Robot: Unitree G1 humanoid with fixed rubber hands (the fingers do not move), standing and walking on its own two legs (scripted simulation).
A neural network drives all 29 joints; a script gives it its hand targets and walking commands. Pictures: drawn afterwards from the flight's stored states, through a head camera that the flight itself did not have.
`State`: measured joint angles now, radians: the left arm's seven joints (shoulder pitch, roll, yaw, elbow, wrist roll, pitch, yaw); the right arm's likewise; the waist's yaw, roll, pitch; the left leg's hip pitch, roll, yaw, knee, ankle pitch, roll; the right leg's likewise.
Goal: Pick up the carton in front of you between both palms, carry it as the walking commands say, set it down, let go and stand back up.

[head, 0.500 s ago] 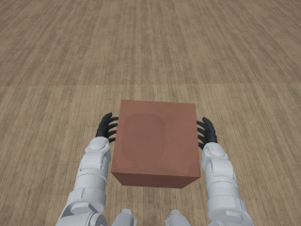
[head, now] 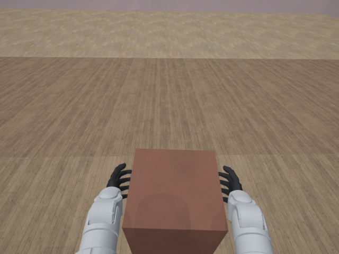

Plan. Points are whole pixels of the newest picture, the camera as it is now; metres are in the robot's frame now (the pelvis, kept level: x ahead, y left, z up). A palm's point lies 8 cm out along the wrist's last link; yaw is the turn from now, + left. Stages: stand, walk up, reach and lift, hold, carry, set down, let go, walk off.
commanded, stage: reach and lift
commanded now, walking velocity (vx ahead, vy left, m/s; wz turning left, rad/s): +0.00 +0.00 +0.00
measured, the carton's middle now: (173, 206) +0.30 +0.00 -0.05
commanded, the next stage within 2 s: hold in 0.92 s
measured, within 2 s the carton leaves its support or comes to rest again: neither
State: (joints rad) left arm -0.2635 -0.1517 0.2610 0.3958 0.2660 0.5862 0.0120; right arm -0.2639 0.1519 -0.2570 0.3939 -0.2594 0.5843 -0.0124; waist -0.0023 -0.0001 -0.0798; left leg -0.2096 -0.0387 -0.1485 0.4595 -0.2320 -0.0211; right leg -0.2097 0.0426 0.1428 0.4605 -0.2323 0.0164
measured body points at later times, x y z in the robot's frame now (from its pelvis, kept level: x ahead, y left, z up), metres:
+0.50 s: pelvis +0.00 +0.00 +0.00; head -0.03 +0.00 +0.45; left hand +0.30 +0.15 +0.02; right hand +0.30 -0.15 +0.02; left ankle +0.01 +0.14 -0.74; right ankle +0.01 -0.13 -0.74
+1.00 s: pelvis +0.01 +0.00 +0.01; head -0.03 +0.00 +0.45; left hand +0.30 +0.15 +0.04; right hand +0.30 -0.15 +0.04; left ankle +0.01 +0.13 -0.74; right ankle +0.01 -0.13 -0.74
